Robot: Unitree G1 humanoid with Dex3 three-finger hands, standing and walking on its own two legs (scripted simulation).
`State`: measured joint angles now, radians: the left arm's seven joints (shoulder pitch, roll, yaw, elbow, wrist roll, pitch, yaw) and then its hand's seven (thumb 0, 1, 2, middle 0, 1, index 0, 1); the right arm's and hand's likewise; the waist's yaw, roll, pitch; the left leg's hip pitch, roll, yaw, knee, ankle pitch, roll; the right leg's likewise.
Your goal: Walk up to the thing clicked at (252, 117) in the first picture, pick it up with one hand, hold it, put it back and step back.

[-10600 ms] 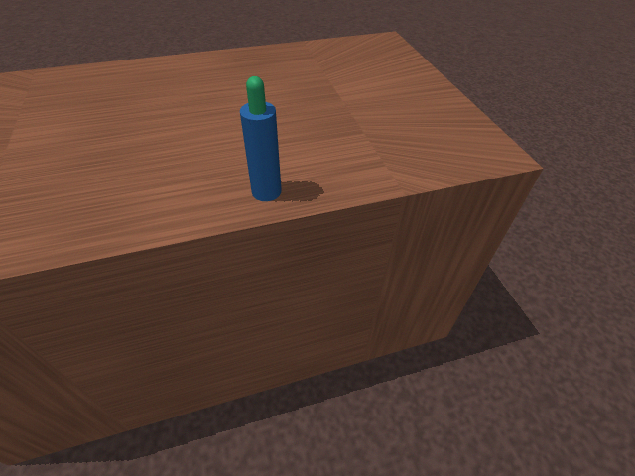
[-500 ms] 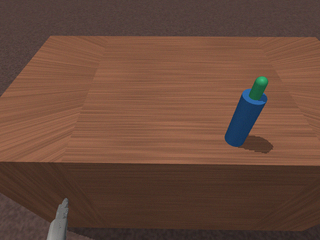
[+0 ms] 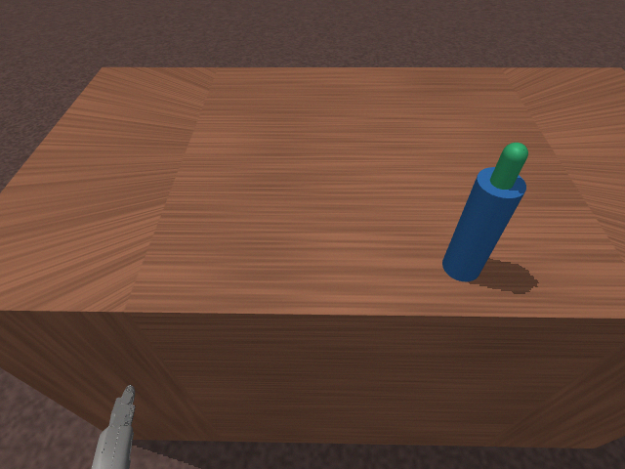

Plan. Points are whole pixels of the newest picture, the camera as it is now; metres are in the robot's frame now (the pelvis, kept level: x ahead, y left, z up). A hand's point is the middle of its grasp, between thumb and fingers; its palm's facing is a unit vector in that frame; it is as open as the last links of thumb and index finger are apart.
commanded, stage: go down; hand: right
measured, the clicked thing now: (485, 216) +0.43 -0.20 +0.10
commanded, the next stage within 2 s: approach in 0.16 s
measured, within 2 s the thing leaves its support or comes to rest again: neither
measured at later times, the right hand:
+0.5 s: hand out of the picture +0.35 -0.38 +0.17, palm faces +0.16 +0.99 -0.01, open 17.4 cm
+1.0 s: hand (510, 247) +0.42 -0.25 +0.05, palm faces +0.10 +0.99 +0.05, open 17.4 cm
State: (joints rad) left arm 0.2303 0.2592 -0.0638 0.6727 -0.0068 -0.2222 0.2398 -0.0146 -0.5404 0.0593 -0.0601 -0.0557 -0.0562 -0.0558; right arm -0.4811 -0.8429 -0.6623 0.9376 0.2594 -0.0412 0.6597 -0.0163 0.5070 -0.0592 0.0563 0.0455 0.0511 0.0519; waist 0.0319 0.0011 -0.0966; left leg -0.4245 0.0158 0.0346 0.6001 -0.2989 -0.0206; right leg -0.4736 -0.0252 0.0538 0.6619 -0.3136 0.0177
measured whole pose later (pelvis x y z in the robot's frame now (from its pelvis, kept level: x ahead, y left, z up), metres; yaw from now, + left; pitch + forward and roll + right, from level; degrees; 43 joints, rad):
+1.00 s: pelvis +0.00 -0.01 -0.03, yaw +3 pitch +13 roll +2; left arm 0.30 0.22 0.00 0.41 0.03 -0.16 0.11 -0.01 -0.52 0.04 -0.07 -0.07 -0.08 -0.06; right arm -0.52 -0.47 -0.49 0.86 0.19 -0.28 0.31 -0.02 0.50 -0.05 0.05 0.04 0.04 0.04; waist 0.11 0.02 -0.11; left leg -0.67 -0.01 0.00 0.81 -0.38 -0.03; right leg -0.71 -0.05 0.03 0.88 -0.41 0.01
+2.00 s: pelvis -0.02 +0.00 -0.03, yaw +2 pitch +12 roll +1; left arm 0.35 0.22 0.06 0.29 0.00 -0.08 0.03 -0.02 -0.55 0.06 -0.06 -0.06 -0.06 -0.06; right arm -0.62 -0.37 -0.38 0.87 0.13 -0.26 0.09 -0.02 0.48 -0.08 0.45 0.23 0.44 0.24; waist 0.10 0.01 -0.10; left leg -0.69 0.01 -0.01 0.86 -0.38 -0.03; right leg -0.71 -0.03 0.02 0.89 -0.40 0.02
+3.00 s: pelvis -0.01 +0.00 -0.02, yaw +2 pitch +9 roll +1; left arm 0.32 0.22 0.07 0.36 -0.02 -0.05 0.05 -0.01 -0.53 0.05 -0.07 -0.06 -0.07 -0.06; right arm -0.60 -0.37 -0.36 0.79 0.14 -0.17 0.08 0.00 0.21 -1.00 0.85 1.12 0.83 1.11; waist 0.08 -0.01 -0.09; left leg -0.55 0.01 -0.01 0.76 -0.36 -0.03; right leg -0.56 -0.03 0.01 0.78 -0.37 0.02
